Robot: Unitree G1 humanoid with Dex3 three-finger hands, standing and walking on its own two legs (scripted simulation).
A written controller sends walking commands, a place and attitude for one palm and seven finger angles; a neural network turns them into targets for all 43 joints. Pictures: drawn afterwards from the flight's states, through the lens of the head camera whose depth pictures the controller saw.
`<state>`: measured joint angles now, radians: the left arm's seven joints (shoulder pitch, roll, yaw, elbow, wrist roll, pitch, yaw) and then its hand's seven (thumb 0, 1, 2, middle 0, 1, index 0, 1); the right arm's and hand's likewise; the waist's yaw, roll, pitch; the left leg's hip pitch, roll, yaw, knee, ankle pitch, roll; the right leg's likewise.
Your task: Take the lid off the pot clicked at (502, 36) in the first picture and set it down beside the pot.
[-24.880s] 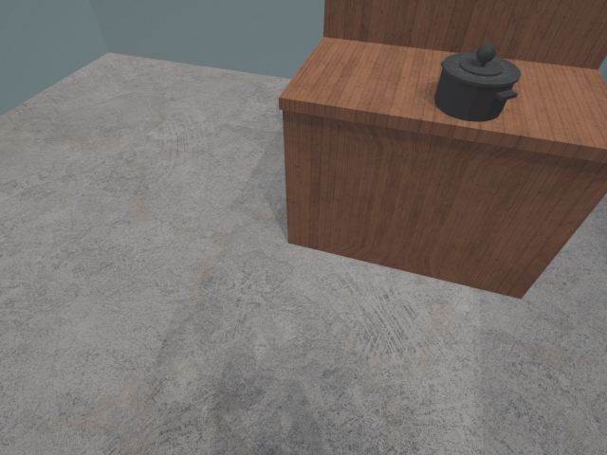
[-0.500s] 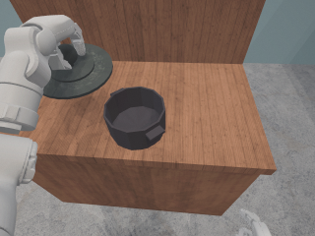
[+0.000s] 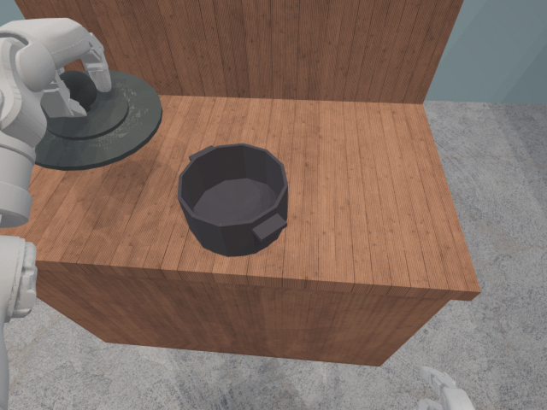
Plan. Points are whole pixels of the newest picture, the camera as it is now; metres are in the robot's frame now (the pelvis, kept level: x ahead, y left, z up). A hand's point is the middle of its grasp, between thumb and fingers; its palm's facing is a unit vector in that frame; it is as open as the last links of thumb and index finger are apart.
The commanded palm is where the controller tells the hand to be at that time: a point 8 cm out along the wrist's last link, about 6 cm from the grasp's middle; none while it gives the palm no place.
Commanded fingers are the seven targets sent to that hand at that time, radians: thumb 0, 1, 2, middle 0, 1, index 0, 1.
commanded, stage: move the lid sideways beside the pot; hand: left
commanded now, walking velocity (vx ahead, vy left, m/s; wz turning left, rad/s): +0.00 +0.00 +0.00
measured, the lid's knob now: (76, 89) +0.48 +0.27 +0.22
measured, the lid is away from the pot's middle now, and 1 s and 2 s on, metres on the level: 0.19 0.24 0.24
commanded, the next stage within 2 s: lower the lid onto the table in 0.48 s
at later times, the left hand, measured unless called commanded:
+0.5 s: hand (31, 93) +0.46 +0.32 +0.23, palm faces -0.27 -0.03 -0.96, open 7.5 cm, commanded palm +0.46 +0.32 +0.31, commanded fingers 0.00 0.66 0.96 -0.90 -1.02 -0.89 -1.02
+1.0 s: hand (42, 111) +0.45 +0.32 +0.21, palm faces -0.29 -0.05 -0.96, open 7.5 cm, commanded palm +0.45 +0.31 +0.28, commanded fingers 0.00 0.66 0.96 -0.90 -1.02 -0.89 -1.02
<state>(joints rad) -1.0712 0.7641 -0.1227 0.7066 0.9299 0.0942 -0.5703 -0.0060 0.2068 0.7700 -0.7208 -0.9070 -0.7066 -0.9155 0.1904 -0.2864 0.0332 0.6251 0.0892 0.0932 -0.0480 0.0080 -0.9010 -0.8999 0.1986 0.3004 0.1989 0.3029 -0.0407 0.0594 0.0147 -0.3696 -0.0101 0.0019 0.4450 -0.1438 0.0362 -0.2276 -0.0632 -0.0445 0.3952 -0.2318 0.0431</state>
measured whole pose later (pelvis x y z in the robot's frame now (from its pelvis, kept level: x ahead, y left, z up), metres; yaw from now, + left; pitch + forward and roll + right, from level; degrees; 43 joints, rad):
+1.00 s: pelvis +0.01 +0.00 +0.00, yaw +0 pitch +6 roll -2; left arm -0.99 0.84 -0.03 0.74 0.93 0.03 -0.57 -0.01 0.21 0.77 -0.72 -0.91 -0.70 -0.92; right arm 0.19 -0.29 0.02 0.63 0.09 0.15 -0.05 0.01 -0.90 -0.90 0.20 0.30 0.20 0.30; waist -0.04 0.06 0.01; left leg -0.40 -0.01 -0.01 0.46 -0.16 0.04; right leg -0.24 -0.06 -0.05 0.36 -0.23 0.05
